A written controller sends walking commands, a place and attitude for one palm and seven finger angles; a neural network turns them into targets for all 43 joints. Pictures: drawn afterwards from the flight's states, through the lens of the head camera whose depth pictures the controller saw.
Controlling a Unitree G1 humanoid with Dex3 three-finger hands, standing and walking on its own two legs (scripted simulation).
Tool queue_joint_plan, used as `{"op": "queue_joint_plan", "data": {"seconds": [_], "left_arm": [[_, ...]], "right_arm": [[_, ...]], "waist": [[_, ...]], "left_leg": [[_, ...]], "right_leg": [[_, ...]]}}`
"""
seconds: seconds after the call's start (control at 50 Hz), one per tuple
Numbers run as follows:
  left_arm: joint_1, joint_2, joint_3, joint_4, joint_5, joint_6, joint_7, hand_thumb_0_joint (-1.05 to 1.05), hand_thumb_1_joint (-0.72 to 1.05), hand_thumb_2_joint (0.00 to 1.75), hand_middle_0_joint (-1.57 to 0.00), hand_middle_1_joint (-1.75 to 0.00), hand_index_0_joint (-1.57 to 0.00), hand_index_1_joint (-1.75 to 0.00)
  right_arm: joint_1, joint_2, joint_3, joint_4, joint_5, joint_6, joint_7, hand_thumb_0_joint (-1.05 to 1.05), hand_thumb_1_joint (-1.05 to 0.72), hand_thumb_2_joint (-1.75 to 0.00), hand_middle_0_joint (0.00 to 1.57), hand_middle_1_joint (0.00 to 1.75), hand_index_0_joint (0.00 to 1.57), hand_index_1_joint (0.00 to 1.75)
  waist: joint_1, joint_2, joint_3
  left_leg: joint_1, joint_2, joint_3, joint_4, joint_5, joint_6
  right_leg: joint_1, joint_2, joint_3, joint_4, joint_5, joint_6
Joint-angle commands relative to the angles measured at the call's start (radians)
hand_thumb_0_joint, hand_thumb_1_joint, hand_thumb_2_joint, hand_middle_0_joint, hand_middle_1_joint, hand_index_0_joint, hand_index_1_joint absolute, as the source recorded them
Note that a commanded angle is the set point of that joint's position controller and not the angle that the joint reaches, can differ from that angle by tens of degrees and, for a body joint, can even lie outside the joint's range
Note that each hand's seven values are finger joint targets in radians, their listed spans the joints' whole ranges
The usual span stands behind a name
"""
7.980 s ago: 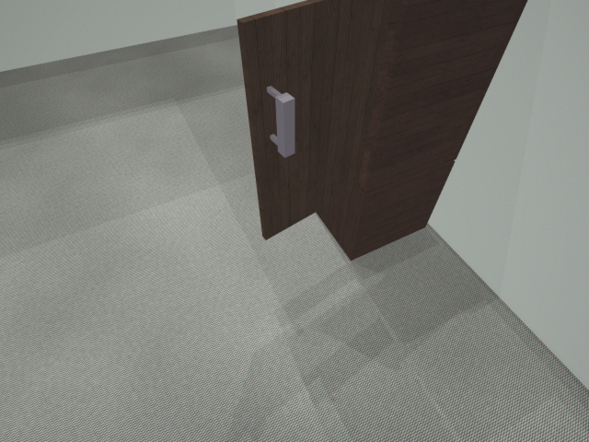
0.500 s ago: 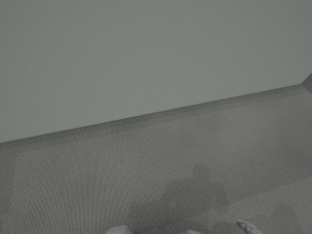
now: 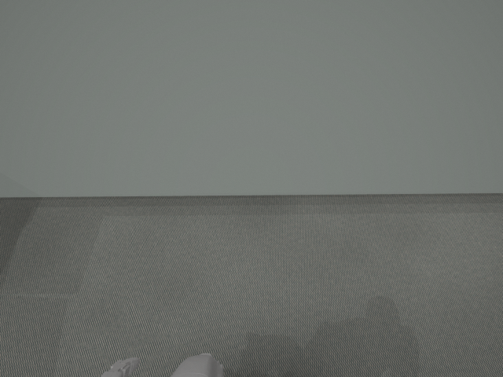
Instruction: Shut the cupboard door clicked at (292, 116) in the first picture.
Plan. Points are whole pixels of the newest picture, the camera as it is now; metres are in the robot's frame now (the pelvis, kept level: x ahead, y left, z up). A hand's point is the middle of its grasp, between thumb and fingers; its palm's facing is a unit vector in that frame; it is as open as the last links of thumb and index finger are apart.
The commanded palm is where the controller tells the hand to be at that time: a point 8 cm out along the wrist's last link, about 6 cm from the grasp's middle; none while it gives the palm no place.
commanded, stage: walk to a spot facing it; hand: left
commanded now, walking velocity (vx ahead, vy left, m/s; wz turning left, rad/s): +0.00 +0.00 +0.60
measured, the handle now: out of the picture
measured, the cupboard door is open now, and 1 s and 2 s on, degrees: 99 99 99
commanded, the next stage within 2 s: none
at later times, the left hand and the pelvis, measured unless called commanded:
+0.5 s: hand out of the picture +0.05 +0.21 -0.16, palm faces +0.30 -0.90 -0.31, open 7.4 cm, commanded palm none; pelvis +0.02 -0.02 -0.01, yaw +18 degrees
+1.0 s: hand out of the picture +0.05 +0.26 -0.16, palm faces +0.55 -0.81 -0.22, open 7.4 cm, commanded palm none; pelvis +0.08 +0.03 +0.00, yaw +35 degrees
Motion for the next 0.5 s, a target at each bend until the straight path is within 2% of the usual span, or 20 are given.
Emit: {"op": "queue_joint_plan", "data": {"seconds": [0.0, 0.04, 0.06, 0.08, 0.1, 0.12, 0.14, 0.16, 0.18, 0.2, 0.26, 0.3, 0.32, 0.36, 0.38, 0.4, 0.42, 0.44, 0.46, 0.48], "left_arm": [[0.092, 0.236, 0.072, -0.028, 0.001, -0.024, 0.006, 0.0, 0.9, 0.9, -0.2, -0.3, -0.2, -0.3], [0.068, 0.245, 0.076, -0.032, -0.01, -0.022, -0.001, 0.0, 0.9, 0.9, -0.2, -0.3, -0.2, -0.3], [0.051, 0.222, 0.073, -0.048, -0.018, -0.018, -0.005, 0.0, 0.9, 0.9, -0.2, -0.3, -0.2, -0.3], [0.025, 0.143, 0.055, -0.09, -0.025, -0.012, -0.012, 0.0, 0.9, 0.9, -0.2, -0.3, -0.2, -0.3], [-0.056, 0.144, 0.041, -0.117, -0.018, 0.001, -0.006, 0.0, 0.9, 0.9, -0.2, -0.3, -0.2, -0.3], [-0.064, 0.146, 0.048, -0.129, -0.017, 0.004, -0.005, 0.0, 0.9, 0.9, -0.2, -0.3, -0.2, -0.3], [-0.076, 0.141, 0.052, -0.114, -0.011, 0.007, -0.002, 0.0, 0.9, 0.9, -0.2, -0.3, -0.2, -0.3], [-0.073, 0.146, 0.056, -0.089, -0.009, 0.012, -0.004, 0.0, 0.9, 0.9, -0.2, -0.3, -0.2, -0.3], [-0.053, 0.146, 0.058, -0.075, -0.008, 0.016, -0.009, 0.0, 0.9, 0.9, -0.2, -0.3, -0.2, -0.3], [-0.035, 0.14, 0.055, -0.067, -0.008, 0.017, -0.015, 0.0, 0.9, 0.9, -0.2, -0.3, -0.2, -0.3], [-0.039, 0.119, 0.052, -0.062, -0.013, 0.012, -0.015, 0.0, 0.9, 0.9, -0.2, -0.3, -0.2, -0.3], [-0.008, 0.116, 0.049, -0.057, -0.014, 0.009, -0.014, 0.0, 0.9, 0.9, -0.2, -0.3, -0.2, -0.3], [0.023, 0.115, 0.051, -0.051, -0.015, 0.007, -0.014, 0.0, 0.9, 0.9, -0.2, -0.3, -0.2, -0.3], [0.112, 0.145, 0.064, -0.032, -0.014, -0.003, -0.008, 0.0, 0.9, 0.9, -0.2, -0.3, -0.2, -0.3], [0.147, 0.219, 0.082, -0.031, 0.0, -0.013, 0.0, 0.0, 0.9, 0.9, -0.2, -0.3, -0.2, -0.3], [0.134, 0.298, 0.092, -0.049, 0.009, -0.016, 0.005, 0.0, 0.9, 0.9, -0.2, -0.3, -0.2, -0.3], [0.08, 0.275, 0.079, -0.063, -0.001, -0.017, 0.01, 0.0, 0.9, 0.9, -0.2, -0.3, -0.2, -0.3], [0.003, 0.236, 0.067, -0.084, 0.0, -0.017, 0.007, 0.0, 0.9, 0.9, -0.2, -0.3, -0.2, -0.3], [-0.019, 0.197, 0.062, -0.087, -0.003, -0.02, 0.009, 0.0, 0.9, 0.9, -0.2, -0.3, -0.2, -0.3], [-0.023, 0.183, 0.054, -0.086, -0.005, -0.022, 0.009, 0.0, 0.9, 0.9, -0.2, -0.3, -0.2, -0.3]], "right_arm": [[-0.096, -0.038, 0.007, -0.109, 0.004, -0.054, 0.004, 0.0, -0.9, -0.9, 0.2, 0.3, 0.2, 0.3], [-0.017, -0.065, 0.001, -0.089, 0.0, -0.059, 0.002, 0.0, -0.9, -0.9, 0.2, 0.3, 0.2, 0.3], [0.056, -0.125, -0.015, -0.075, -0.005, -0.066, -0.002, 0.0, -0.9, -0.9, 0.2, 0.3, 0.2, 0.3], [0.137, -0.24, -0.046, -0.07, -0.013, -0.073, -0.012, 0.0, -0.9, -0.9, 0.2, 0.3, 0.2, 0.3], [0.193, -0.272, -0.052, -0.05, -0.007, -0.064, -0.024, 0.0, -0.9, -0.9, 0.2, 0.3, 0.2, 0.3], [0.168, -0.275, -0.047, -0.055, -0.014, -0.063, -0.03, 0.0, -0.9, -0.9, 0.2, 0.3, 0.2, 0.3], [0.112, -0.236, -0.04, -0.072, -0.016, -0.068, -0.036, 0.0, -0.9, -0.9, 0.2, 0.3, 0.2, 0.3], [0.05, -0.215, -0.035, -0.085, -0.016, -0.067, -0.042, 0.0, -0.9, -0.9, 0.2, 0.3, 0.2, 0.3], [0.011, -0.195, -0.028, -0.093, -0.017, -0.066, -0.044, 0.0, -0.9, -0.9, 0.2, 0.3, 0.2, 0.3], [-0.007, -0.19, -0.023, -0.096, -0.017, -0.068, -0.045, 0.0, -0.9, -0.9, 0.2, 0.3, 0.2, 0.3], [0.011, -0.195, -0.029, -0.095, -0.02, -0.067, -0.045, 0.0, -0.9, -0.9, 0.2, 0.3, 0.2, 0.3], [-0.02, -0.198, -0.033, -0.102, -0.02, -0.06, -0.042, 0.0, -0.9, -0.9, 0.2, 0.3, 0.2, 0.3], [-0.039, -0.198, -0.035, -0.106, -0.019, -0.056, -0.04, 0.0, -0.9, -0.9, 0.2, 0.3, 0.2, 0.3], [-0.086, -0.173, -0.034, -0.124, -0.007, -0.049, -0.035, 0.0, -0.9, -0.9, 0.2, 0.3, 0.2, 0.3], [-0.09, -0.114, -0.029, -0.139, 0.002, -0.047, -0.029, 0.0, -0.9, -0.9, 0.2, 0.3, 0.2, 0.3], [-0.114, -0.079, -0.024, -0.163, 0.002, -0.049, -0.022, 0.0, -0.9, -0.9, 0.2, 0.3, 0.2, 0.3], [-0.102, -0.119, -0.031, -0.151, -0.008, -0.047, -0.015, 0.0, -0.9, -0.9, 0.2, 0.3, 0.2, 0.3], [-0.066, -0.099, -0.028, -0.14, -0.011, -0.041, -0.005, 0.0, -0.9, -0.9, 0.2, 0.3, 0.2, 0.3], [-0.072, -0.092, -0.031, -0.114, -0.012, -0.034, -0.004, 0.0, -0.9, -0.9, 0.2, 0.3, 0.2, 0.3], [-0.066, -0.091, -0.025, -0.103, -0.011, -0.032, -0.002, 0.0, -0.9, -0.9, 0.2, 0.3, 0.2, 0.3]], "waist": [[0.078, -0.192, -0.161], [0.025, -0.151, -0.179], [-0.02, -0.029, -0.227], [-0.064, 0.291, -0.25], [-0.082, 0.247, -0.254], [-0.07, 0.181, -0.225], [-0.054, 0.206, -0.197], [-0.029, 0.268, -0.15], [-0.01, 0.26, -0.125], [0.003, 0.246, -0.13], [-0.001, 0.14, -0.174], [0.013, 0.15, -0.168], [0.026, 0.165, -0.176], [0.078, 0.098, -0.173], [0.101, -0.118, -0.154], [0.117, -0.331, -0.127], [0.081, -0.243, -0.111], [0.036, -0.172, -0.088], [0.023, -0.221, -0.081], [0.017, -0.238, -0.088]], "left_leg": [[0.03, -0.019, 0.063, -0.279, 0.042, 0.006], [0.19, -0.034, 0.062, -0.448, 0.218, 0.024], [0.369, 0.047, -0.04, -0.512, 0.411, 0.061], [0.512, 0.335, -0.446, -0.55, 0.764, 0.215], [0.492, 0.402, -0.491, -0.554, 0.878, 0.301], [0.413, 0.408, -0.462, -0.572, 0.683, 0.321], [0.334, 0.327, -0.442, -0.593, 0.533, 0.284], [0.256, 0.28, -0.407, -0.608, 0.45, 0.252], [0.223, 0.246, -0.364, -0.616, 0.413, 0.225], [0.224, 0.225, -0.337, -0.612, 0.403, 0.21], [0.246, 0.212, -0.352, -0.592, 0.438, 0.215], [0.196, 0.198, -0.363, -0.585, 0.396, 0.21], [0.169, 0.184, -0.367, -0.568, 0.383, 0.202], [0.01, 0.116, -0.337, -0.494, 0.25, 0.147], [-0.15, -0.003, -0.23, -0.314, 0.086, 0.076], [-0.196, -0.1, -0.082, -0.032, -0.106, 0.016], [-0.152, -0.032, -0.131, 0.149, -0.111, 0.031], [-0.122, -0.017, -0.119, 0.213, -0.036, 0.031], [-0.146, -0.003, -0.101, 0.255, -0.002, 0.018], [-0.146, 0.012, -0.084, 0.24, 0.013, 0.006]], "right_leg": [[0.208, -0.215, 0.066, -0.013, 0.697, -0.114], [0.111, -0.196, 0.009, 0.098, 0.629, -0.057], [-0.04, -0.171, -0.026, 0.243, 0.458, -0.007], [-0.339, -0.016, -0.051, 0.482, -0.205, 0.075], [-0.392, 0.004, 0.069, 0.608, -0.36, 0.063], [-0.386, -0.012, 0.118, 0.656, -0.322, 0.051], [-0.38, -0.005, 0.121, 0.646, -0.266, 0.047], [-0.362, -0.002, 0.138, 0.635, -0.217, 0.046], [-0.341, 0.007, 0.14, 0.608, -0.175, 0.044], [-0.321, 0.016, 0.132, 0.566, -0.155, 0.044], [-0.243, 0.055, 0.114, 0.404, -0.167, 0.038], [-0.159, 0.083, 0.096, 0.282, -0.149, 0.032], [-0.099, 0.099, 0.088, 0.203, -0.114, 0.03], [0.112, 0.089, 0.093, -0.044, 0.029, 0.022], [0.209, -0.094, 0.295, -0.233, -0.093, -0.035], [0.129, -0.343, 0.552, -0.338, -0.087, -0.15], [0.015, -0.362, 0.498, -0.317, -0.041, -0.193], [-0.054, -0.291, 0.379, -0.297, -0.047, -0.183], [-0.019, -0.231, 0.324, -0.253, 0.109, -0.157], [0.021, -0.205, 0.231, -0.211, 0.268, -0.147]]}}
